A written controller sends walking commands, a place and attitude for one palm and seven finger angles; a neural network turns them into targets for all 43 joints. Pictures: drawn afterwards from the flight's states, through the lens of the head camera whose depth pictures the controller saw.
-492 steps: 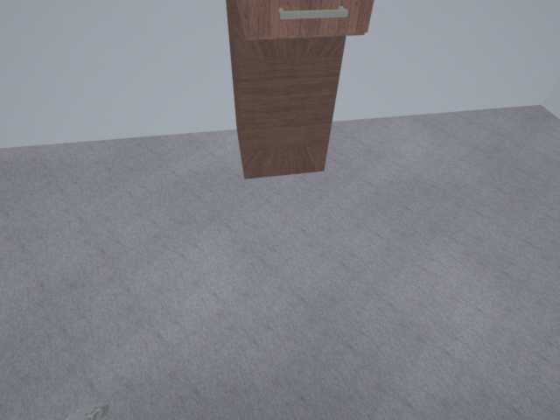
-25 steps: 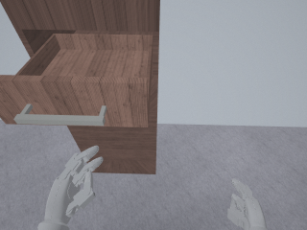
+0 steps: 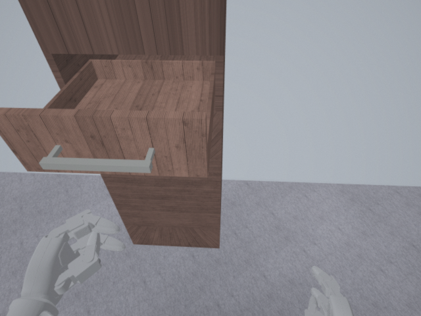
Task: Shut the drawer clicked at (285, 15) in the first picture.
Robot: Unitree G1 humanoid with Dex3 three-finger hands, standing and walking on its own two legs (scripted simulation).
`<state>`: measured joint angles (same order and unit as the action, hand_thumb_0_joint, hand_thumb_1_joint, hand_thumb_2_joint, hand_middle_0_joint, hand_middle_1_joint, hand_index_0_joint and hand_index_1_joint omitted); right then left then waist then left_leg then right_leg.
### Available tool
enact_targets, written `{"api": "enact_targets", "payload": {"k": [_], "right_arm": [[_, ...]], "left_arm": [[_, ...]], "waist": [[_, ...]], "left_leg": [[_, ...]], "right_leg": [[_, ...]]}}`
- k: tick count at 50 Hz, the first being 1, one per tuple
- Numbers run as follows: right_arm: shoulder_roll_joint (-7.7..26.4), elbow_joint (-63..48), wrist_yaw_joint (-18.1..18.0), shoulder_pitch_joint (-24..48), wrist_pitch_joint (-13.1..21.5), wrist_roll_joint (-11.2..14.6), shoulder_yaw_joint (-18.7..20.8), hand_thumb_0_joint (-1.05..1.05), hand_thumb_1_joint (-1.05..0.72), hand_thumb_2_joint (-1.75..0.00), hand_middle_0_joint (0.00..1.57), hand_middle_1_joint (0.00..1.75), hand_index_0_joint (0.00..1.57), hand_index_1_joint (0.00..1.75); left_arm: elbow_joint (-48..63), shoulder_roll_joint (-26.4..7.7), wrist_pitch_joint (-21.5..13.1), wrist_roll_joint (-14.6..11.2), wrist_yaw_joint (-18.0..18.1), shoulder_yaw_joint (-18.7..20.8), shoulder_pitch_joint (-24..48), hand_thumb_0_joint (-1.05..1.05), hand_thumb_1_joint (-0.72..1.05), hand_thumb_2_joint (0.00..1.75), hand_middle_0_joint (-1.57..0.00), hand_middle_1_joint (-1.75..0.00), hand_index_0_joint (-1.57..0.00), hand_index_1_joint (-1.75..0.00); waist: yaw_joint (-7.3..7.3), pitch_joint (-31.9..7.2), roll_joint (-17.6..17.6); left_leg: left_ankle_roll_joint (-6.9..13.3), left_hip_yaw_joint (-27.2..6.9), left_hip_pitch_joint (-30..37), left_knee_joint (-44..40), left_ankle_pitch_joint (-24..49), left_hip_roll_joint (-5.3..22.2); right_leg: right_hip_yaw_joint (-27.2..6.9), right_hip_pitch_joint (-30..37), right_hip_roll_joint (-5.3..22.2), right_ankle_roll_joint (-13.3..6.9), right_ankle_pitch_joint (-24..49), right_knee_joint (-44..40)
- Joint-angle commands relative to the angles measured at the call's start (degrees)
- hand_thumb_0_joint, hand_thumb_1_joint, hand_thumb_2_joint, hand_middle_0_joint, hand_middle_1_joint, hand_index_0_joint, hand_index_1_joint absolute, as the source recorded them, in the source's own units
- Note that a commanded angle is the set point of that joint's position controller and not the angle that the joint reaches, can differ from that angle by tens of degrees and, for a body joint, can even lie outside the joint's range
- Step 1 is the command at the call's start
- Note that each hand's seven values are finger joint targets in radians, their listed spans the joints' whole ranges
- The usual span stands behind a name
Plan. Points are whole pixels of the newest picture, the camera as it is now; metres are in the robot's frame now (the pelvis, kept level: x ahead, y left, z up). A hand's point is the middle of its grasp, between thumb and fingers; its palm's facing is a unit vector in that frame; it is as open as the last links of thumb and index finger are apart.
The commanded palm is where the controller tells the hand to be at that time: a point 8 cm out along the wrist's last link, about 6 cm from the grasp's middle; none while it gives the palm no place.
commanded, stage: raise the hand and make a fist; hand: left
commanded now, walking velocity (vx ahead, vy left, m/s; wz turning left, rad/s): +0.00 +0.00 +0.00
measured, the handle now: (100, 158) +0.35 +0.23 +0.15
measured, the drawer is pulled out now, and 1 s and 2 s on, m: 0.25 0.25 0.25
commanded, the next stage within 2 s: bring the fist close to the handle in 1.10 s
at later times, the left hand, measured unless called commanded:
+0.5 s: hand (60, 240) +0.17 +0.20 +0.20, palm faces +0.01 -0.99 -0.15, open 3.1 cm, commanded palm +0.12 +0.24 +0.22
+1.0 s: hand (42, 222) +0.17 +0.20 +0.23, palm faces +0.04 -0.98 -0.18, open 3.3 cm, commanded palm +0.13 +0.25 +0.25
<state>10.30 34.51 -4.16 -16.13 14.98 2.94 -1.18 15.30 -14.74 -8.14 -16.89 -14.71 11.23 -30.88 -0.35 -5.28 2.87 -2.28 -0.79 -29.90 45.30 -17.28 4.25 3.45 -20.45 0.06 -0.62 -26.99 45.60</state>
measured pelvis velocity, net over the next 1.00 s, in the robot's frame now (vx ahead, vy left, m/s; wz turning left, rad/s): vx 0.00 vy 0.00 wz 0.02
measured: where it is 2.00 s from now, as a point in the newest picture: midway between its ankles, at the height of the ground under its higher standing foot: outside the picture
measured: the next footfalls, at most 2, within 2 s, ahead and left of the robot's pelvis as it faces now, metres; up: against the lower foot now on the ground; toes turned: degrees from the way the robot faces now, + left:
none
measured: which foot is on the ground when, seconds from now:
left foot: down 0.00-1.00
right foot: down 0.00-1.00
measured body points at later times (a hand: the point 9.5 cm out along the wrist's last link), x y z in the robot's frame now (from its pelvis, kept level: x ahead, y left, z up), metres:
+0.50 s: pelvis +0.01 +0.02 +0.02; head -0.04 +0.00 +0.46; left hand +0.16 +0.25 +0.21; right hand +0.24 -0.16 +0.00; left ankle +0.07 +0.15 -0.70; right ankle -0.03 -0.11 -0.70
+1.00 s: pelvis +0.00 +0.00 +0.02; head -0.06 -0.03 +0.47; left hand +0.16 +0.26 +0.24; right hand +0.22 -0.21 -0.01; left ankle +0.07 +0.15 -0.70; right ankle -0.03 -0.11 -0.70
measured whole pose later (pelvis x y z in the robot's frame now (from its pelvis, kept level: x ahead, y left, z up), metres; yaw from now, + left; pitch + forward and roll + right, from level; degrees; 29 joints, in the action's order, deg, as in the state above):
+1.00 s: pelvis +0.00 +0.00 +0.02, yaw +1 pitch -6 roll -1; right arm 15.8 35.2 -5.7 -11.8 19.8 5.9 -5.2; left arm 34.3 -22.0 19.8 -22.8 -17.5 22.2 -19.8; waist -5.0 -3.8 4.5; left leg -2.4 -1.1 -15.5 33.9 -12.7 3.9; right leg 4.2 -5.6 -0.2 -0.7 -21.8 33.0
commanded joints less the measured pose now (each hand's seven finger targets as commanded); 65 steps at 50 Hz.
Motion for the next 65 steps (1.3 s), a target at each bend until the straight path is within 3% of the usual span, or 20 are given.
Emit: {"api": "enact_targets", "payload": {"k": [1, 3, 10, 18, 20, 23, 24, 28, 29, 33, 35, 38, 39, 41, 43, 48, 55, 58, 62, 65], "right_arm": [[7.68, -11.34, -0.2, 10.24, 6.76, 0.34, 2.54, 0.0, -0.9, -0.9, 0.2, 0.3, 0.2, 0.3], [8.26, -10.69, -0.42, 10.23, 7.97, 0.38, 2.43, 0.0, -0.9, -0.9, 0.2, 0.3, 0.2, 0.3], [8.76, -10.49, -0.76, 9.79, 11.3, 0.72, 1.6, 0.0, -0.9, -0.9, 0.2, 0.3, 0.2, 0.3], [8.77, -11.11, -0.49, 12.54, 10.64, 1.14, -0.32, 0.0, -0.9, -0.9, 0.2, 0.3, 0.2, 0.3], [8.41, -11.83, -0.32, 12.81, 10.38, 1.25, -0.92, 0.0, -0.9, -0.9, 0.2, 0.3, 0.2, 0.3], [8.78, -11.59, -0.28, 14.29, 9.57, 1.59, -1.26, 0.0, -0.9, -0.9, 0.2, 0.3, 0.2, 0.3], [8.38, -11.77, -0.3, 14.16, 9.31, 1.66, -1.73, 0.0, -0.9, -0.9, 0.2, 0.3, 0.2, 0.3], [8.85, -11.52, -0.7, 16.08, 8.86, 2.11, -2.13, 0.0, -0.9, -0.9, 0.2, 0.3, 0.2, 0.3], [8.25, -11.54, -0.87, 16.03, 8.73, 2.18, -2.5, 0.0, -0.9, -0.9, 0.2, 0.3, 0.2, 0.3], [8.99, -10.46, -1.67, 18.13, 8.47, 2.57, -2.82, 0.0, -0.9, -0.9, 0.2, 0.3, 0.2, 0.3], [8.9, -10.35, -1.85, 18.09, 8.57, 2.58, -2.99, 0.0, -0.9, -0.9, 0.2, 0.3, 0.2, 0.3], [9.56, -9.93, -1.54, 18.17, 8.29, 2.84, -2.75, 0.0, -0.9, -0.9, 0.2, 0.3, 0.2, 0.3], [9.41, -10.12, -1.43, 17.74, 8.1, 2.81, -2.72, 0.0, -0.9, -0.9, 0.2, 0.3, 0.2, 0.3], [9.76, -10.45, -1.46, 17.86, 7.8, 2.93, -2.5, 0.0, -0.9, -0.9, 0.2, 0.3, 0.2, 0.3], [10.04, -10.74, -1.47, 18.6, 7.82, 3.06, -2.5, 0.0, -0.9, -0.9, 0.2, 0.3, 0.2, 0.3], [10.38, -10.76, -1.84, 17.45, 9.28, 2.85, -2.23, 0.0, -0.9, -0.9, 0.2, 0.3, 0.2, 0.3], [10.61, -10.51, -1.87, 15.55, 10.56, 3.01, -1.89, 0.0, -0.9, -0.9, 0.2, 0.3, 0.2, 0.3], [10.83, -10.18, -1.87, 15.82, 10.43, 2.97, -1.76, 0.0, -0.9, -0.9, 0.2, 0.3, 0.2, 0.3], [10.39, -10.69, -1.7, 15.17, 10.74, 3.05, -1.97, 0.0, -0.9, -0.9, 0.2, 0.3, 0.2, 0.3], [10.39, -10.33, -1.5, 14.29, 10.12, 2.92, -1.71, 0.0, -0.9, -0.9, 0.2, 0.3, 0.2, 0.3]], "left_arm": [[15.95, -6.09, -4.5, -1.87, 0.2, 4.84, -0.35, 0.0, 0.9, 0.9, -1.02, -1.19, -1.02, -1.19], [16.81, -6.73, -4.09, -1.96, -0.06, 4.57, 1.67, 0.0, 0.9, 0.9, -1.06, -1.23, -1.06, -1.23], [24.66, -7.05, -0.98, -0.99, 0.32, 3.77, 4.05, 0.0, 0.9, 0.9, -1.2, -1.38, -1.2, -1.38], [29.19, -8.48, 7.51, -0.86, 1.2, 5.17, 7.02, 0.0, 0.9, 0.9, -1.36, -1.56, -1.36, -1.56], [32.03, -6.87, 9.53, -1.15, 0.95, 3.27, 8.5, 0.0, 0.9, 0.9, -1.4, -1.6, -1.4, -1.6], [31.32, -10.12, 13.18, -1.56, 0.99, 7.36, 8.5, 0.0, 0.9, 0.9, -1.4, -1.6, -1.4, -1.6], [33.32, -8.11, 13.97, -1.77, 0.64, 5.03, 11.15, 0.0, 0.9, 0.9, -1.4, -1.6, -1.4, -1.6], [33.96, -11.97, 17.81, -3.0, 0.59, 9.82, 14.39, 0.0, 0.9, 0.9, -1.4, -1.6, -1.4, -1.6], [34.37, -10.87, 18.61, -3.29, 0.37, 9.02, 15.57, 0.0, 0.9, 0.9, -1.4, -1.6, -1.4, -1.6], [32.01, -15.39, 22.18, -4.61, -0.42, 13.94, 21.29, 0.0, 0.9, 0.9, -1.4, -1.6, -1.4, -1.6], [32.18, -14.51, 22.96, -4.84, -1.04, 12.87, 24.21, 0.0, 0.9, 0.9, -1.4, -1.6, -1.4, -1.6], [27.09, -14.19, 24.37, -5.54, -2.23, 13.73, 20.08, 0.0, 0.9, 0.9, -1.4, -1.6, -1.4, -1.6], [27.14, -12.79, 24.45, -5.72, -2.7, 12.55, 19.97, 0.0, 0.9, 0.9, -1.4, -1.6, -1.4, -1.6], [26.94, -15.15, 24.66, -6.0, -3.01, 14.67, 20.13, 0.0, 0.9, 0.9, -1.4, -1.6, -1.4, -1.6], [28.5, -17.65, 24.84, -6.33, -2.86, 16.93, 20.34, 0.0, 0.9, 0.9, -1.4, -1.6, -1.4, -1.6], [31.4, -19.11, 23.04, -7.25, -1.84, 19.09, 21.65, 0.0, 0.9, 0.9, -1.4, -1.6, -1.4, -1.6], [28.44, -16.0, 22.04, -7.36, -3.11, 16.21, 19.5, 0.0, 0.9, 0.9, -1.4, -1.6, -1.4, -1.6], [27.39, -18.59, 22.1, -7.17, -3.19, 18.9, 17.55, 0.0, 0.9, 0.9, -1.4, -1.6, -1.4, -1.6], [28.09, -15.99, 21.99, -8.03, -3.51, 16.96, 19.16, 0.0, 0.9, 0.9, -1.4, -1.6, -1.4, -1.6], [26.46, -14.88, 21.82, -7.83, -3.29, 16.68, 16.36, 0.0, 0.9, 0.9, -1.4, -1.6, -1.4, -1.6]], "waist": [[-2.61, -1.93, -1.01], [-2.02, -0.58, -3.02], [-3.0, -2.95, 1.11], [-4.2, 0.25, 1.9], [-4.1, 0.36, 2.84], [-4.9, -0.15, 0.42], [-4.25, 0.32, 1.28], [-5.08, 0.25, 1.59], [-4.89, 0.74, 0.32], [-5.3, 2.18, 0.68], [-4.94, 2.11, 0.61], [-5.38, 2.77, -0.51], [-4.93, 2.98, -2.35], [-5.29, 2.8, -3.0], [-5.83, 2.72, 0.95], [-5.46, 1.43, 1.49], [-4.81, 2.5, 0.1], [-5.35, 2.68, -1.51], [-4.8, 0.73, 0.47], [-4.58, 0.23, -1.82]], "left_leg": [[3.91, 0.71, 10.23, -6.88, 4.55, -3.67], [4.12, 0.35, 10.85, -7.04, 3.9, -3.67], [4.12, -0.1, 15.99, -10.72, 3.85, -3.8], [3.49, -0.3, 17.88, -14.13, 3.71, -3.6], [3.46, -0.4, 18.88, -14.94, 4.25, -3.53], [3.3, -0.23, 19.37, -15.37, 4.47, -3.44], [3.38, -0.21, 20.18, -15.85, 4.58, -3.47], [3.25, -0.22, 21.46, -16.24, 3.86, -3.6], [3.34, -0.28, 21.57, -16.7, 3.79, -3.64], [3.41, -0.25, 22.7, -16.6, 2.92, -3.77], [3.58, -0.28, 23.46, -16.96, 3.22, -3.95], [3.42, 0.1, 23.03, -16.19, 3.84, -3.97], [3.56, 0.19, 22.92, -16.48, 4.0, -3.95], [3.61, 0.34, 22.78, -16.34, 3.8, -3.94], [3.34, 0.56, 22.78, -15.64, 3.65, -3.99], [3.35, 0.31, 23.86, -14.51, 4.38, -3.96], [3.57, 0.03, 23.47, -14.54, 5.47, -3.87], [3.54, -0.07, 22.73, -14.05, 5.93, -3.66], [3.59, 0.1, 23.89, -14.67, 6.65, -3.95], [3.61, 0.25, 23.45, -14.23, 8.11, -3.93]], "right_leg": [[-0.7, -5.32, -0.89, 1.18, 10.95, -12.45], [-1.1, -5.42, -0.92, 1.31, 9.82, -13.78], [1.26, -2.85, -1.36, 0.65, 10.56, -14.16], [2.21, -0.17, -1.95, 0.38, 12.17, -16.03], [2.59, 0.15, -1.77, 0.38, 12.96, -16.02], [2.24, 1.33, -2.11, 0.44, 13.48, -16.95], [2.53, 0.76, -1.83, 0.52, 13.5, -17.05], [1.88, 1.44, -1.91, 0.56, 12.71, -18.64], [2.22, 1.0, -1.68, 0.64, 12.42, -18.92], [0.92, 0.78, -1.57, 0.81, 10.59, -21.4], [1.1, 0.5, -1.17, 0.97, 10.59, -21.59], [0.12, 0.92, -1.21, 1.19, 11.3, -22.5], [0.37, 0.58, -0.95, 1.45, 11.4, -22.59], [-0.13, 0.46, -0.93, 1.61, 10.4, -22.9], [-1.29, 0.63, -0.75, 1.4, 9.35, -23.47], [-1.46, 0.14, -0.45, 1.45, 9.16, -23.54], [-1.02, -0.4, -0.41, 1.7, 12.37, -22.34], [-1.88, -0.02, -0.48, 1.91, 13.05, -22.65], [-0.15, 0.14, -0.74, 1.71, 15.25, -20.54], [0.08, 0.48, -0.89, 1.9, 17.75, -20.11]]}}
